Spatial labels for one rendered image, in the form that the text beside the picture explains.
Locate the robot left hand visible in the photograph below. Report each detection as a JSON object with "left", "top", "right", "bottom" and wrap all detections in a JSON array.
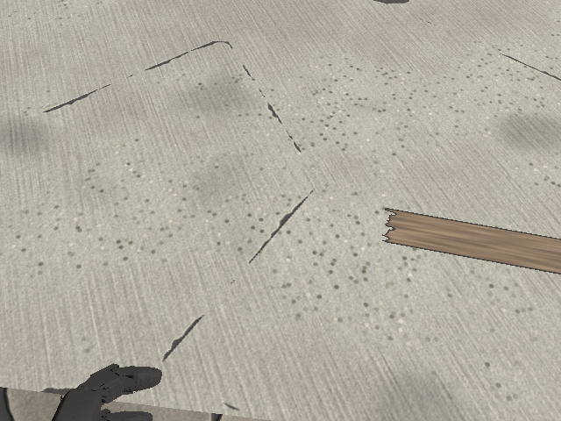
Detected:
[{"left": 52, "top": 363, "right": 162, "bottom": 421}]

